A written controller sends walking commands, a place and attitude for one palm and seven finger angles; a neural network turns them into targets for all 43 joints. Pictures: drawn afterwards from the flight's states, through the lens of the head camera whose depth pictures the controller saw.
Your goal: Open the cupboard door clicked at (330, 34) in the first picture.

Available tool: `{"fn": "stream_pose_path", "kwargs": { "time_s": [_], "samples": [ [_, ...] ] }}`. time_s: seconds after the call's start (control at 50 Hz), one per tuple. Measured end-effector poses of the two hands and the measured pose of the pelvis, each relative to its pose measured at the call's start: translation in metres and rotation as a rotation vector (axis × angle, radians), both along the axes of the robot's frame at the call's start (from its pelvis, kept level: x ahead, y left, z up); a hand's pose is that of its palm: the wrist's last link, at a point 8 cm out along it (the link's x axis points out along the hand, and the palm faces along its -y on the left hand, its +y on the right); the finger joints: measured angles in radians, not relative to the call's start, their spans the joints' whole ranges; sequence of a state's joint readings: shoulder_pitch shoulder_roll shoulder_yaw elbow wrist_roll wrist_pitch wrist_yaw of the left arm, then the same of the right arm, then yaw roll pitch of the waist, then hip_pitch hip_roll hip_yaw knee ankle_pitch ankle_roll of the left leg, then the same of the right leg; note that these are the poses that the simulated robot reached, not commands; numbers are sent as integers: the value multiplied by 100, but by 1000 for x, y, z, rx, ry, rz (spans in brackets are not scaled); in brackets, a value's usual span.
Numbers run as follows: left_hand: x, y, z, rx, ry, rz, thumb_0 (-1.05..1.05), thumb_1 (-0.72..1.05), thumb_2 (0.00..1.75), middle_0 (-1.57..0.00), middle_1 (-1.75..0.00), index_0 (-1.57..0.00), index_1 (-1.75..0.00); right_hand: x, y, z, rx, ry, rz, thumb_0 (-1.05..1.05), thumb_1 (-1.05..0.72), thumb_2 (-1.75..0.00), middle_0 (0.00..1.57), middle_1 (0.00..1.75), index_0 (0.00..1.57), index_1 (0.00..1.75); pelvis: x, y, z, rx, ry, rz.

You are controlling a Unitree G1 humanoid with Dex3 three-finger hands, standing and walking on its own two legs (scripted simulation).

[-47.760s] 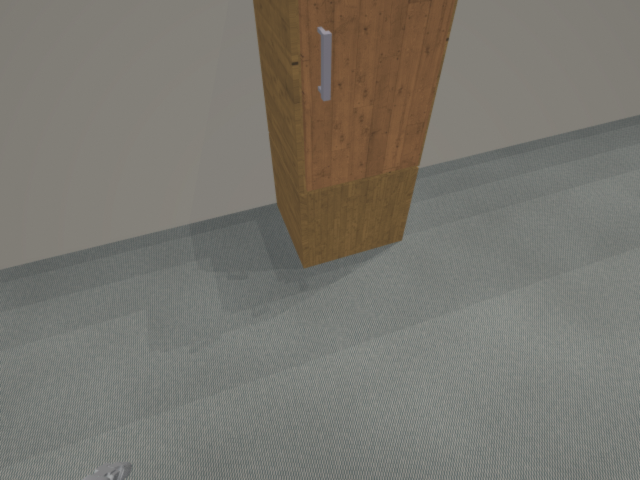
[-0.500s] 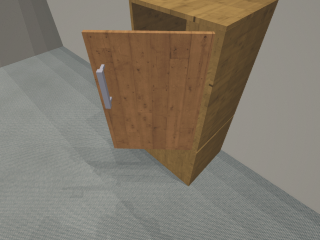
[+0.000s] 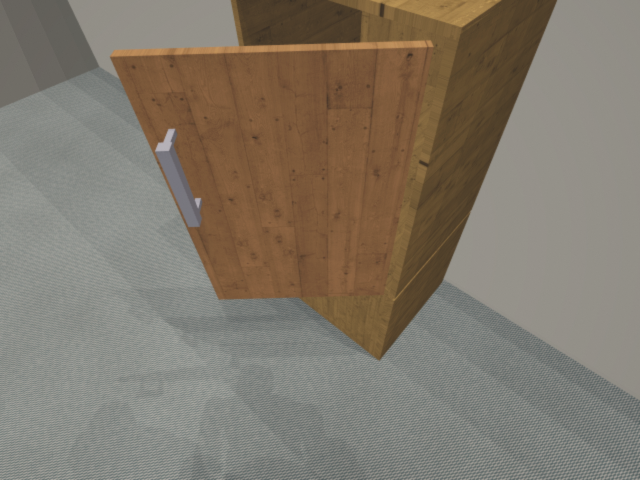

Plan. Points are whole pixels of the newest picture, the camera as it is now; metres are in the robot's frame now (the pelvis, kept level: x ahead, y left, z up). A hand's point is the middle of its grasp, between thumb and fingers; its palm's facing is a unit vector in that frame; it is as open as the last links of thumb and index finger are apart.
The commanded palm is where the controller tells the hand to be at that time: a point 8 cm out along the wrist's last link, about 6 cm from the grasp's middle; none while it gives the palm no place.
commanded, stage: come to a stop and stand still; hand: left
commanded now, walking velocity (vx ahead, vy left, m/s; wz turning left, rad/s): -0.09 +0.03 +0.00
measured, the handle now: (183, 180) +0.52 +0.24 +0.07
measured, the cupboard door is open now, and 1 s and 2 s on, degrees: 42 42 42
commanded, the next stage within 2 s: look again from close up in 0.58 s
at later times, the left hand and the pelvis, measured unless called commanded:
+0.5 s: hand out of the picture -0.01 +0.20 -0.16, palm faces +0.00 -0.97 -0.25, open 7.3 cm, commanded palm none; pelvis -0.04 +0.01 +0.00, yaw -1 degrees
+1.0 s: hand out of the picture -0.01 +0.17 -0.16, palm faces +0.01 -0.97 -0.23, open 7.2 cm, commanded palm none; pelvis -0.01 -0.01 +0.00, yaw +0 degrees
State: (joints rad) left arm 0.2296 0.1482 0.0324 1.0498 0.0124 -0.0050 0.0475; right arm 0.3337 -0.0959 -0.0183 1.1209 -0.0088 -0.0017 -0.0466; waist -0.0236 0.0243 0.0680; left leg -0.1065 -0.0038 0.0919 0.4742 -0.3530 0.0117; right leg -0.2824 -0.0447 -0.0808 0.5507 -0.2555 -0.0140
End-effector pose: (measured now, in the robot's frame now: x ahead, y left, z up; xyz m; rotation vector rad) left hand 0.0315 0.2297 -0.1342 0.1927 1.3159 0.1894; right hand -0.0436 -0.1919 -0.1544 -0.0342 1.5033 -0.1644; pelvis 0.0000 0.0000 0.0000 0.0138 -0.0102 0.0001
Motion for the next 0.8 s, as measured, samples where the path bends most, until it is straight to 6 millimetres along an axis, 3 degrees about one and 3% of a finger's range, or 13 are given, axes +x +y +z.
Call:
{"fn": "stream_pose_path", "kwargs": {
  "time_s": [0.08,0.16,0.26,0.34,0.44,0.6,0.8],
  "samples": [
    [10,-1,-1,0,-38,-2,1,93,90,-20,-30,-20,-30,25,-10,-3,-23,-68,20,1,-91,-90,20,30,20,30,-7,0,-2,-1,-2,4],
    [9,-3,-3,-14,-56,-4,0,92,90,-20,-30,-20,-30,36,-25,0,-63,-115,39,1,-92,-90,20,30,20,30,-16,1,-2,1,-12,-3],
    [-2,1,-5,-13,-83,-27,0,93,90,-20,-30,-20,-30,49,-37,9,-94,-229,54,1,-92,-90,19,30,20,30,-27,5,-5,1,-15,-6],
    [-16,8,1,-10,-73,-37,0,92,90,-20,-30,-20,-30,52,-34,11,-86,-286,87,1,-92,-90,19,30,20,30,-32,9,-3,-1,-26,-12],
    [-38,12,7,2,-37,-33,0,92,90,-20,-30,-20,-30,44,-27,8,-53,-272,111,1,-92,-90,19,30,20,30,-36,10,1,5,-26,-15],
    [-67,8,10,4,63,-12,0,91,90,-20,-30,-20,-30,11,-23,2,-14,-153,113,1,-92,-90,19,30,20,30,-35,6,4,10,-14,-13],
    [-62,-12,4,-29,98,-7,0,91,90,-20,-30,-20,-30,-19,-19,2,9,-22,90,1,-91,-90,19,30,20,30,-25,-2,5,8,-11,-7]
  ]
}}
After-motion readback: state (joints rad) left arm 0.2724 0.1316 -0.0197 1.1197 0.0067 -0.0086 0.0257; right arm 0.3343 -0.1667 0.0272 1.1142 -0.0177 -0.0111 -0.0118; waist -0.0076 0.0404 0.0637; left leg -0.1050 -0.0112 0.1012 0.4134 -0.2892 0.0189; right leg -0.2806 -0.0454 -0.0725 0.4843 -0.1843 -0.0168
